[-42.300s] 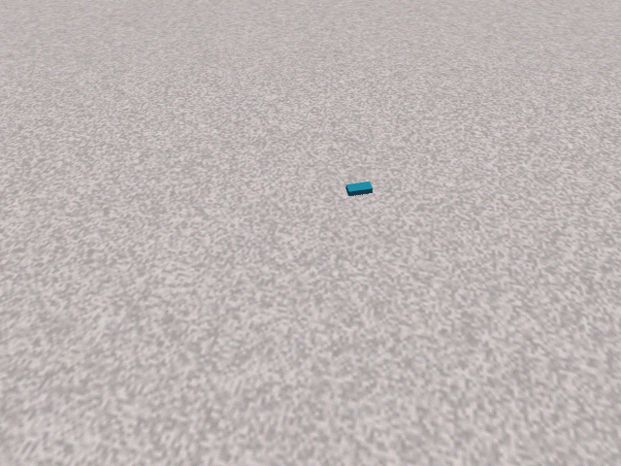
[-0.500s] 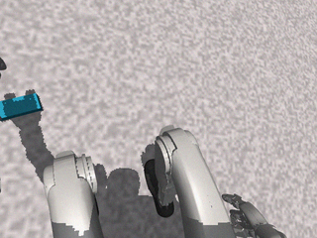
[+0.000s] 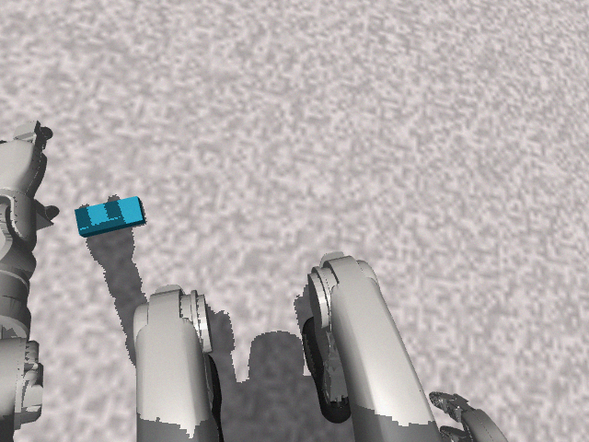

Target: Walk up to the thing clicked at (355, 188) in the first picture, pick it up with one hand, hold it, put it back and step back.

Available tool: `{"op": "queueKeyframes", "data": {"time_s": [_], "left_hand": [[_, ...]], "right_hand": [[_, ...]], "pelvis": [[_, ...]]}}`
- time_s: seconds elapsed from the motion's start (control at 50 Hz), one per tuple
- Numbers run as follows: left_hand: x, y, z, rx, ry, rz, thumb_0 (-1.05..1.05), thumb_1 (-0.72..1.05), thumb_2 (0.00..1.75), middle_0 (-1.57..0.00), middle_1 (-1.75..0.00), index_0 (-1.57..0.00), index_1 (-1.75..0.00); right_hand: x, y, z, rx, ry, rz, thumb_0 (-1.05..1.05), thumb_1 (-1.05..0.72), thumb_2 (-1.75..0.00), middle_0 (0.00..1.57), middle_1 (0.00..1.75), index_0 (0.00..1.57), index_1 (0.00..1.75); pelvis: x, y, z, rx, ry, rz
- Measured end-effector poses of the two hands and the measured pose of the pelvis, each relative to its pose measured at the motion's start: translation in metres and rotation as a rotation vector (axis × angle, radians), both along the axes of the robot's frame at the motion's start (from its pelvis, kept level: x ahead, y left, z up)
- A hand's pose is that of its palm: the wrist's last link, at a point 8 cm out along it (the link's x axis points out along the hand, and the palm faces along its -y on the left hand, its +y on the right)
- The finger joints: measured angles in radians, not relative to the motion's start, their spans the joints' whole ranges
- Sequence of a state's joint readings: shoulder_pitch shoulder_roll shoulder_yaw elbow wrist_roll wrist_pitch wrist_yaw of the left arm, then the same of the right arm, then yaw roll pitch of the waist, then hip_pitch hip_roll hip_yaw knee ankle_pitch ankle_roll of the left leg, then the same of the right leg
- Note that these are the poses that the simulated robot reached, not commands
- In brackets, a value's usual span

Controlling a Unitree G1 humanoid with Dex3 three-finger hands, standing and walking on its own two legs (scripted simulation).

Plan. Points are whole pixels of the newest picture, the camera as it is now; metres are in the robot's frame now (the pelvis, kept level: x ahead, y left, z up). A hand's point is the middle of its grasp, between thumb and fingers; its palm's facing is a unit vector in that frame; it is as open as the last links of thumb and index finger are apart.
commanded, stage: home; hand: left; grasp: from above
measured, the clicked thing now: (111, 216) +0.49 +0.28 -0.37
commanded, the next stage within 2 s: none
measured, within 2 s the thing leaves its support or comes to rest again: neither
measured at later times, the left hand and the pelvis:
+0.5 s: hand out of the picture +0.28 +0.23 +0.08, palm faces -0.09 -0.85 -0.51, open 7.4 cm; pelvis +0.01 -0.01 +0.18, yaw +5 degrees
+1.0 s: hand out of the picture +0.23 +0.19 +0.28, palm faces +0.18 -0.96 -0.20, open 7.4 cm; pelvis +0.08 -0.01 +0.33, yaw +7 degrees
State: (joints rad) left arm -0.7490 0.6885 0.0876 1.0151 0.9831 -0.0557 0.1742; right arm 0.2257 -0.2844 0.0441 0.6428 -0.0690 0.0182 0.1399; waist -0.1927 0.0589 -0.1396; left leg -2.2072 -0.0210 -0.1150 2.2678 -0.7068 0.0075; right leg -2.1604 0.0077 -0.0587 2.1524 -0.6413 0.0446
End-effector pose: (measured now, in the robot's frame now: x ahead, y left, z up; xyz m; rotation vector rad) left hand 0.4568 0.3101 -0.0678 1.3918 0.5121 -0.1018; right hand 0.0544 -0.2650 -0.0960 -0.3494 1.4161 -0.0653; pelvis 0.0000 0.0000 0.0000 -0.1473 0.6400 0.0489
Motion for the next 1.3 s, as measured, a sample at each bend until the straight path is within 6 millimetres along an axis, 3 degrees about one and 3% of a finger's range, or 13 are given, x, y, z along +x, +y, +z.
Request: {"op": "queueKeyframes", "data": {"time_s": [0.2,0.34,0.44,0.56,0.74,0.98,1.12,1.3], "left_hand": [[-0.098,-0.012,0.072,-0.354,0.063,0.154,0.0,0.7,0.87,-0.21,-0.35,-0.21,-0.35],[-0.148,-0.022,0.124,-0.51,-0.005,0.296,0.0,0.84,0.89,-0.21,-0.31,-0.21,-0.31],[-0.175,-0.032,0.165,-0.626,-0.005,0.435,0.0,0.87,0.89,-0.21,-0.31,-0.21,-0.31],[-0.199,-0.05,0.213,-0.782,0.022,0.566,0.01,0.89,0.9,-0.21,-0.31,-0.21,-0.3],[-0.221,-0.065,0.282,-0.944,0.028,0.735,0.01,0.89,0.9,-0.21,-0.3,-0.2,-0.3],[-0.249,-0.073,0.367,-1.049,0.009,0.802,0.01,0.9,0.9,-0.2,-0.3,-0.2,-0.3],[-0.263,-0.071,0.387,-1.051,0.001,0.799,0.01,0.9,0.9,-0.2,-0.3,-0.2,-0.3],[-0.269,-0.071,0.381,-1.065,0.017,0.811,0.01,0.9,0.9,-0.2,-0.3,-0.2,-0.3]], "right_hand": [[0.079,-0.001,0.065,0.001,-0.223,0.077,0.01,-0.9,-0.9,0.21,0.3,0.21,0.29],[0.135,0.012,0.119,0.014,-0.413,0.1,0.01,-0.9,-0.9,0.2,0.3,0.21,0.29],[0.159,0.027,0.162,0.053,-0.531,0.093,0.01,-0.9,-0.9,0.21,0.3,0.21,0.29],[0.169,0.038,0.216,0.079,-0.621,0.069,0.01,-0.9,-0.9,0.21,0.3,0.21,0.29],[0.163,0.032,0.287,0.036,-0.652,0.016,0.01,-0.9,-0.9,0.21,0.3,0.21,0.29],[0.169,0.028,0.358,-0.016,-0.755,-0.02,0.01,-0.9,-0.9,0.21,0.3,0.21,0.29],[0.192,0.039,0.377,0.012,-0.849,0.009,0.01,-0.9,-0.9,0.21,0.3,0.21,0.29],[0.209,0.049,0.386,0.029,-0.908,0.072,0.01,-0.9,-0.9,0.21,0.3,0.21,0.29]], "pelvis": [[-0.004,-0.002,0.072,0.033,-0.037,0.019],[-0.002,-0.006,0.117,0.056,-0.088,0.037],[0.003,-0.009,0.155,0.073,-0.132,0.043],[0.016,-0.012,0.202,0.089,-0.194,0.049],[0.043,-0.012,0.268,0.105,-0.288,0.061],[0.074,-0.007,0.327,0.119,-0.409,0.075],[0.079,-0.004,0.337,0.126,-0.447,0.081],[0.076,-0.004,0.337,0.131,-0.465,0.088]]}}
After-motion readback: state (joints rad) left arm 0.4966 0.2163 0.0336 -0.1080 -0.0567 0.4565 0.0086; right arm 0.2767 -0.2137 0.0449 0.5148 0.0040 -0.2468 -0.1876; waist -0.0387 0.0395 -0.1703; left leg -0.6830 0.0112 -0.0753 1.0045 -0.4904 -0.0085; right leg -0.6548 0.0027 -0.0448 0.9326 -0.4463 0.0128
